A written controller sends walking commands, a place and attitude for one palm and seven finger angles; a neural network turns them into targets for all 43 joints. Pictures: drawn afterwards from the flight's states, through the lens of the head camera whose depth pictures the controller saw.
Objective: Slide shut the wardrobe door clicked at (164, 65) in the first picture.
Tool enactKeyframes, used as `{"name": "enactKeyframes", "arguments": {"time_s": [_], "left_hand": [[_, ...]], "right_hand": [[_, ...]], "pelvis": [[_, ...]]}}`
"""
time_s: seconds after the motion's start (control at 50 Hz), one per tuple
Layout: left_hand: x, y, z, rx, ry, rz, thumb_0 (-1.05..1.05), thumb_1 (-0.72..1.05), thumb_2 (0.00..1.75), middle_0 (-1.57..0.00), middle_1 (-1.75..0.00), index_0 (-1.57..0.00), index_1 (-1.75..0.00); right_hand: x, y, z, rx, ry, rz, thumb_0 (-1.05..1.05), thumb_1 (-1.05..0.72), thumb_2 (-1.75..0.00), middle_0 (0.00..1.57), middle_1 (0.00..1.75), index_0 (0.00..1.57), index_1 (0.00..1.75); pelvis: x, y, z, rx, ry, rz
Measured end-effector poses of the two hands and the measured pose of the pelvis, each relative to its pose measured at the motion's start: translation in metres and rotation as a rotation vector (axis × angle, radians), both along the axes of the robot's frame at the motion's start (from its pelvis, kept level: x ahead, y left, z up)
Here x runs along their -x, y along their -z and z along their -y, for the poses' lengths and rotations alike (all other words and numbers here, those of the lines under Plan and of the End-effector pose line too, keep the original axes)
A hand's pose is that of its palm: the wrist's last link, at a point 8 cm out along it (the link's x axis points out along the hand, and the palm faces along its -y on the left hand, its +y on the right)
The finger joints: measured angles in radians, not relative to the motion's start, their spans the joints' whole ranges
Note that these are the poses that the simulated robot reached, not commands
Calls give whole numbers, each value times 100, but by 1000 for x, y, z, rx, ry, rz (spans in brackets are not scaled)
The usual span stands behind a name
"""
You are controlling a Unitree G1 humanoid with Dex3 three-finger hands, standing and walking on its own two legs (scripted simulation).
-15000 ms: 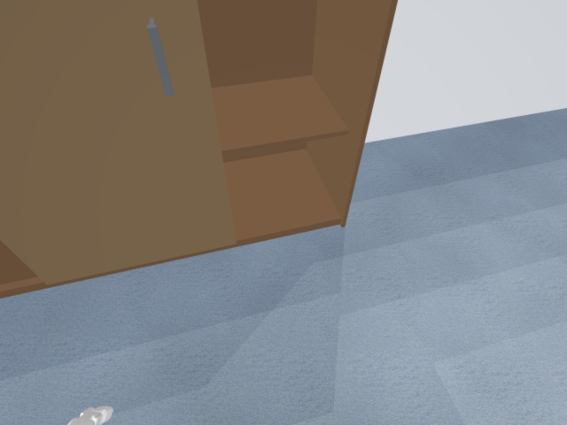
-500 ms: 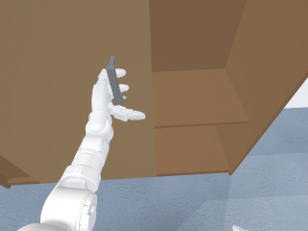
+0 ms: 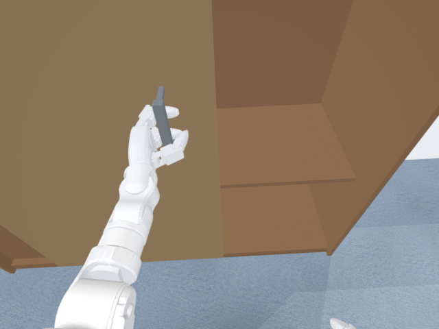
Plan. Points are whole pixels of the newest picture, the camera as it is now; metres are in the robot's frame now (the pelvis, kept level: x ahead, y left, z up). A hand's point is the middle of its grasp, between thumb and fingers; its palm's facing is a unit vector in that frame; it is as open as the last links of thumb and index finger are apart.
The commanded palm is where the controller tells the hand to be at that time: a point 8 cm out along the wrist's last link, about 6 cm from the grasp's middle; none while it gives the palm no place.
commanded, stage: grip the handle and tug to test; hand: left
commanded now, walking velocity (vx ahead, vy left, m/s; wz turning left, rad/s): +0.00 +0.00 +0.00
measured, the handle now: (166, 127) +0.48 +0.11 +0.11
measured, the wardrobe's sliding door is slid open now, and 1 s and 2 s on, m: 0.48 0.48 0.43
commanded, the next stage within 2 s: tug the door sideways, standing still in 0.82 s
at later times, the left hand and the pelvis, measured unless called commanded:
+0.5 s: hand (175, 145) +0.42 +0.09 +0.12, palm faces +0.06 -1.00 +0.00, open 5.8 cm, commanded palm +0.37 +0.14 +0.11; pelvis +0.01 +0.00 +0.00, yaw -1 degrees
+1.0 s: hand (175, 145) +0.42 +0.09 +0.12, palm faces +0.03 -1.00 +0.00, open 5.9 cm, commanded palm +0.39 +0.13 +0.11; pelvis +0.05 +0.00 +0.01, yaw -1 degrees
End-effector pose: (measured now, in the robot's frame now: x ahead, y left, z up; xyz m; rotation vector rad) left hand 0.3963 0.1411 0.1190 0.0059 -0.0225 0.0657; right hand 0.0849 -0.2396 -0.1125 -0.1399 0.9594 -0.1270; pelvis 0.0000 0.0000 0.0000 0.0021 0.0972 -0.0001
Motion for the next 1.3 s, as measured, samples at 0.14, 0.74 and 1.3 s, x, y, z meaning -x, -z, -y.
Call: {"name": "enactKeyframes", "arguments": {"time_s": [0.14,0.74,1.3], "left_hand": [[0,0,0,2,1,0,1,76,84,-34,-132,-33,-130],[1,-1,0,9,21,-13,1,79,80,-29,-133,-29,-131],[-3,-1,4,-12,-22,-32,1,76,84,-36,-137,-34,-139]], "right_hand": [[-3,-2,3,-2,9,8,1,-90,-90,20,30,20,30],[-31,-10,4,-13,13,39,1,-90,-90,20,30,20,30],[-81,-2,-23,-23,-116,9,0,-90,-90,20,30,20,30]], "pelvis": [[-4,-1,2,-1,6,1],[-22,-4,4,-1,20,0],[-30,-1,-3,5,-55,-14]]}}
